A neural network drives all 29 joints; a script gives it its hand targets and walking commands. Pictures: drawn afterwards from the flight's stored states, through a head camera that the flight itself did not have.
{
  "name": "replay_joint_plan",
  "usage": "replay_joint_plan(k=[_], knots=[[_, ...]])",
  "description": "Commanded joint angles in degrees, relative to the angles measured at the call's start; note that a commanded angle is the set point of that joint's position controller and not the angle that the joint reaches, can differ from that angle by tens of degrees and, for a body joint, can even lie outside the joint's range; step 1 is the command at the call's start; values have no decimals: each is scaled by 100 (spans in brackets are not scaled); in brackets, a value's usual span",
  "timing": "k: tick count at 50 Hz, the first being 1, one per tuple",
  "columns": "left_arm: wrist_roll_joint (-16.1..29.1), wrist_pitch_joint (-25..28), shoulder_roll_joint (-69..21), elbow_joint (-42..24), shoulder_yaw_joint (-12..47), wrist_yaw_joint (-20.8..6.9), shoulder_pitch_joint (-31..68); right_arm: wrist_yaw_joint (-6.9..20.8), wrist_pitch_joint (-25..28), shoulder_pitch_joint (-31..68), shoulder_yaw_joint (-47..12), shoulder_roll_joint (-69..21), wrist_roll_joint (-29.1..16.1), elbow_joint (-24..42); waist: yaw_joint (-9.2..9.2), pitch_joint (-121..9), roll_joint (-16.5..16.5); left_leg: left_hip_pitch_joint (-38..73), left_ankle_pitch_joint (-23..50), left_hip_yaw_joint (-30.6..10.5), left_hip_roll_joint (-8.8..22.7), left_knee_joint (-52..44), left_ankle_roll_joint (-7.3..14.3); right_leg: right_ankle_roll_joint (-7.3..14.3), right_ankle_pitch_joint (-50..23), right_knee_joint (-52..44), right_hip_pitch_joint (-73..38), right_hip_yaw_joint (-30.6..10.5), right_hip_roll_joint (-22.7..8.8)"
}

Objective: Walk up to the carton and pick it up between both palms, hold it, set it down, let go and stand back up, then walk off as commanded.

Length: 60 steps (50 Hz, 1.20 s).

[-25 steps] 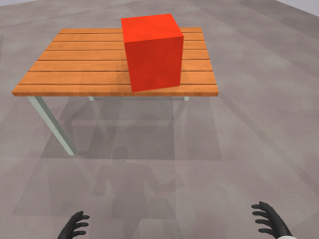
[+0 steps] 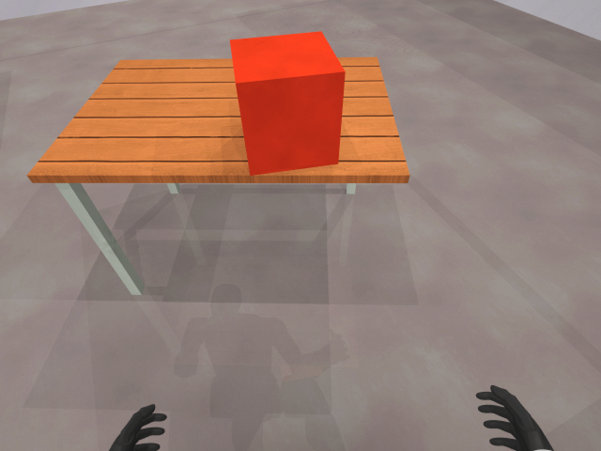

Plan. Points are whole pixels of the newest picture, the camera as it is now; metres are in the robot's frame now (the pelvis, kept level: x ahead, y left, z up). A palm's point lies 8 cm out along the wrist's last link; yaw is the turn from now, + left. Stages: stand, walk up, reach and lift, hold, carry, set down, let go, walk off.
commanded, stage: stand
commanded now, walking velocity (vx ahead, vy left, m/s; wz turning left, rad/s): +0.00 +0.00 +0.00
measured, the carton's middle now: (285, 103) +0.89 +0.07 +0.00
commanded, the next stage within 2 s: walk up in 1.12 s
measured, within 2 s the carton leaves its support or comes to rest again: neither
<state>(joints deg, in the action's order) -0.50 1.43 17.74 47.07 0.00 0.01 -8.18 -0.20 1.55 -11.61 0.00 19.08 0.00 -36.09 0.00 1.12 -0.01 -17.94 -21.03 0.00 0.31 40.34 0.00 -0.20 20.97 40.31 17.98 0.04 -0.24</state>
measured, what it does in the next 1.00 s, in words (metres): stands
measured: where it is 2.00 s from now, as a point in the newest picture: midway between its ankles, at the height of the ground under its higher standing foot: outside the picture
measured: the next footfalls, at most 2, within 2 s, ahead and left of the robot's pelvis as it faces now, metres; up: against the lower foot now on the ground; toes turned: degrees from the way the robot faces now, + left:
right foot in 1.94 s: +0.23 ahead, -0.06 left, +0.00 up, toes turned -2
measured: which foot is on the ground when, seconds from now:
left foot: down 0.00-1.00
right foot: down 0.00-1.00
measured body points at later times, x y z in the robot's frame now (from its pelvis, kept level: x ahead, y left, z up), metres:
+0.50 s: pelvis -0.01 +0.00 +0.00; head -0.02 +0.00 +0.45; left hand +0.12 +0.28 -0.11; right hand +0.14 -0.28 -0.08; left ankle +0.01 +0.12 -0.72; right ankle +0.01 -0.12 -0.72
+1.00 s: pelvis -0.01 +0.00 +0.00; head -0.02 +0.00 +0.45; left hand +0.12 +0.28 -0.11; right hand +0.13 -0.28 -0.09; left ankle +0.01 +0.12 -0.72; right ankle +0.01 -0.12 -0.72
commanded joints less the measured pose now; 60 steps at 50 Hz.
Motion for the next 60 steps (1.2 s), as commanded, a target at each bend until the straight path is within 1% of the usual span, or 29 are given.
replay_joint_plan(k=[1,2,5,8,9,11,14,17,19,20,22,24,27,31,32,35,36,44,46,47,50,51,52,54,55,56,57,58,60], knots=[[-44,146,1349,-268,-435,5,357,-40,208,421,453,1268,152,-170,41,-137,122,138,1072,-648,602,-1104,405,415,-1210,-833,-175,-511,-439],[-45,148,1339,-256,-426,6,356,-42,206,389,449,1248,143,-169,23,-103,40,121,1050,-644,589,-1129,400,418,-1177,-874,-177,-529,-457],[-33,146,1319,-253,-423,3,454,-36,199,424,437,1218,149,-184,27,-19,42,58,911,-620,565,-1133,391,415,-1097,-915,-117,-555,-462],[-41,146,1364,-192,-423,-13,363,-32,200,422,445,1236,130,-214,46,-77,61,109,863,-672,604,-1203,388,410,-953,-873,-98,-511,-419],[-43,144,1322,-199,-417,-16,372,-36,200,441,442,1263,155,-229,62,7,139,23,802,-685,598,-1217,395,396,-955,-905,-94,-509,-405],[-39,149,1350,-158,-426,-17,370,-34,207,427,433,1244,147,-252,72,7,6,45,801,-646,579,-1223,372,416,-978,-940,-131,-553,-443],[-47,159,1369,-124,-418,-11,343,-20,197,429,433,1234,142,-313,55,-7,152,115,777,-633,568,-1211,374,415,-925,-948,-80,-570,-443],[-44,146,1360,-93,-412,-23,394,-25,206,400,431,1218,139,-309,53,20,22,98,783,-678,579,-1265,379,408,-917,-970,-81,-586,-431],[-32,143,1362,-102,-411,-17,384,-36,205,461,432,1269,150,-330,65,19,89,99,743,-688,589,-1287,386,417,-872,-994,-64,-591,-443],[-55,135,1379,-89,-398,-18,413,-35,202,482,435,1226,147,-329,40,52,34,81,722,-710,589,-1297,383,407,-868,-991,-38,-585,-433],[-28,140,1364,-76,-395,-21,375,-40,197,441,422,1264,136,-367,71,58,151,90,774,-715,599,-1311,391,411,-925,-1005,-80,-585,-429],[-31,136,1343,-79,-396,-28,386,-36,200,473,429,1290,139,-372,68,62,57,65,736,-735,628,-1321,393,396,-924,-991,-105,-568,-411],[-38,131,1379,-39,-413,-30,410,-28,194,510,411,1237,147,-378,72,92,103,34,609,-732,600,-1384,389,402,-812,-1052,-86,-630,-436],[-21,141,1374,-4,-398,-12,418,-14,197,468,403,1259,140,-440,71,117,111,46,675,-660,580,-1338,361,408,-883,-1059,-90,-628,-454],[-32,142,1383,2,-389,-19,436,-14,189,455,413,1227,128,-454,30,96,31,105,695,-664,577,-1337,357,407,-885,-1066,-53,-618,-452],[-36,115,1378,4,-397,-22,459,-20,192,500,418,1265,138,-450,61,82,32,116,694,-685,586,-1354,359,401,-833,-1092,-53,-621,-443],[-28,127,1363,22,-396,-17,428,-26,199,505,417,1256,131,-460,61,97,118,129,686,-717,612,-1361,366,408,-841,-1101,-32,-643,-451],[-39,117,1380,75,-383,-25,497,-25,181,507,407,1235,128,-548,59,242,51,3,558,-734,588,-1470,362,399,-753,-1168,-54,-632,-435],[-23,120,1366,98,-381,-29,459,-27,183,477,402,1280,141,-592,82,234,175,-13,464,-785,627,-1552,390,387,-713,-1127,-91,-612,-411],[-21,115,1404,89,-388,-31,488,-20,185,543,396,1245,126,-556,60,205,102,22,551,-771,622,-1518,377,386,-758,-1114,-62,-611,-413],[-32,105,1421,128,-393,-26,466,-18,204,538,401,1252,135,-607,61,249,165,22,459,-742,604,-1480,352,390,-744,-1183,-49,-650,-423],[-28,116,1395,113,-381,-39,476,-20,194,547,401,1265,134,-602,97,199,37,16,529,-775,604,-1514,366,394,-710,-1148,-91,-624,-422],[-46,112,1428,149,-395,-38,475,-22,185,558,410,1253,116,-609,55,196,39,76,563,-683,573,-1462,343,391,-762,-1199,-59,-642,-429],[-12,107,1385,142,-375,-35,506,-19,180,486,406,1279,110,-644,53,173,37,131,674,-704,597,-1462,342,391,-834,-1186,-60,-649,-445],[-19,117,1374,141,-380,-37,507,-25,188,548,393,1249,135,-648,73,200,161,80,642,-734,605,-1481,358,384,-824,-1130,-47,-623,-414],[-21,113,1368,171,-368,-29,497,-18,186,504,404,1262,129,-635,35,192,149,75,602,-728,599,-1493,351,374,-836,-1136,-78,-606,-412],[-8,111,1368,174,-367,-29,462,-12,189,533,393,1263,131,-638,74,236,75,38,594,-771,621,-1514,360,367,-820,-1134,-78,-610,-406],[-15,100,1328,192,-361,-31,502,-16,186,606,397,1265,137,-639,87,236,149,28,581,-771,627,-1535,373,369,-893,-1130,-90,-600,-402],[-13,112,1421,184,-400,-29,526,-22,175,526,392,1242,126,-679,72,141,58,79,606,-716,598,-1487,353,380,-842,-1187,-141,-649,-445]])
